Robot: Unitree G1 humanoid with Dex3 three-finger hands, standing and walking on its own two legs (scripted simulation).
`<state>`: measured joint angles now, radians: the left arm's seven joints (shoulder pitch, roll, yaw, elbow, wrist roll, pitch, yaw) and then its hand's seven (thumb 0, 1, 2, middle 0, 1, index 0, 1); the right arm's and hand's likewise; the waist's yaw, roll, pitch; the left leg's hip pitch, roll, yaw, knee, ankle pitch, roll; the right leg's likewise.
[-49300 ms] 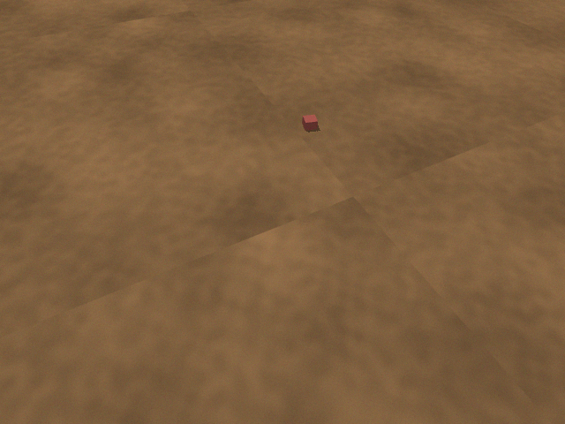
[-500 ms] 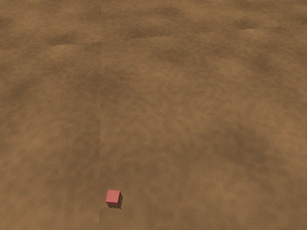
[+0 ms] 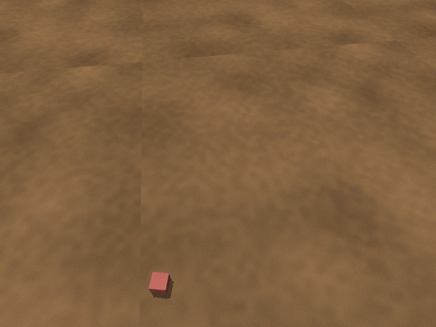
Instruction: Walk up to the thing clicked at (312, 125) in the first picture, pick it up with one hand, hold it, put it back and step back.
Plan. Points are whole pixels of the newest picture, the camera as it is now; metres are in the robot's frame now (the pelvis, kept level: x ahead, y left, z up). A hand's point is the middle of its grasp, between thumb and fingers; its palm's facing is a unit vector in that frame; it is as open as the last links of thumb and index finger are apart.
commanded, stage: stand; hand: left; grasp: from above
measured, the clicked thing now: (159, 282) +0.43 +0.26 -0.75
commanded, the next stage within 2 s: step back in 0.16 s
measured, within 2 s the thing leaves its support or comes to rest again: neither
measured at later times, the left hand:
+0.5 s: hand out of the picture +0.09 +0.32 -0.19, palm faces +0.01 -0.93 -0.38, open 7.4 cm
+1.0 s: hand out of the picture -0.03 +0.31 -0.16, palm faces -0.05 -0.91 -0.42, open 7.4 cm
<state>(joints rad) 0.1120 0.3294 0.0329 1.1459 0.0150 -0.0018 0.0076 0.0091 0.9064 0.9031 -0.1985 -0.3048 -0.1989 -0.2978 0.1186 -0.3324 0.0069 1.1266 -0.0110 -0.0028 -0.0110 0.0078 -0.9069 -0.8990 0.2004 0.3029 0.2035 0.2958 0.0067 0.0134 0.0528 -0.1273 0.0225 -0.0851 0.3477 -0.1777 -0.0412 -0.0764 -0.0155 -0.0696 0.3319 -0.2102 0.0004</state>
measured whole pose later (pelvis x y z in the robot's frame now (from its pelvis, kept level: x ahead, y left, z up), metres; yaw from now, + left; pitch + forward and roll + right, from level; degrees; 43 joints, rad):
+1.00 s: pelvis -0.14 +0.05 -0.02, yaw -4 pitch -3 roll +1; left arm 0.17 0.35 0.08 0.87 0.03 0.03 0.01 0.01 0.91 0.90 -0.20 -0.30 -0.20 -0.30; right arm 0.10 -0.36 -0.04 0.88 0.01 0.06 -0.01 0.01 -0.91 -0.90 0.20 0.30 0.21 0.30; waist 0.01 0.01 0.17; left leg -0.43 -0.09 -0.07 1.00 -0.51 0.01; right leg -0.27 0.03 0.05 0.64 -0.32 -0.04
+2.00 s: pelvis -0.46 +0.04 -0.02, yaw -1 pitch -1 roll +1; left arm 0.13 0.37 0.08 0.75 0.04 0.04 0.03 0.01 0.90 0.90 -0.20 -0.31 -0.20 -0.30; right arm 0.22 -0.40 -0.05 0.88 -0.01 0.05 -0.03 0.01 -0.91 -0.90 0.20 0.30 0.20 0.30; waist -0.01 0.02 0.18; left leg -0.32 -0.07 -0.09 0.88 -0.52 -0.02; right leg -0.40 -0.02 -0.03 0.61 -0.20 -0.03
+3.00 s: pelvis -0.65 +0.01 -0.02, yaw -1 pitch -3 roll +0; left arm 0.22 0.40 0.08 0.97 0.03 -0.04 -0.01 0.01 0.91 0.90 -0.20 -0.30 -0.20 -0.30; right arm 0.25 -0.38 -0.06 0.96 -0.03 0.01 0.03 0.01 -0.90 -0.90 0.20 0.30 0.21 0.30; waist -0.02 0.02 0.07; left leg -0.21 0.04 -0.05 0.62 -0.36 -0.02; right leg -0.28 0.01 -0.05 0.59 -0.26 -0.03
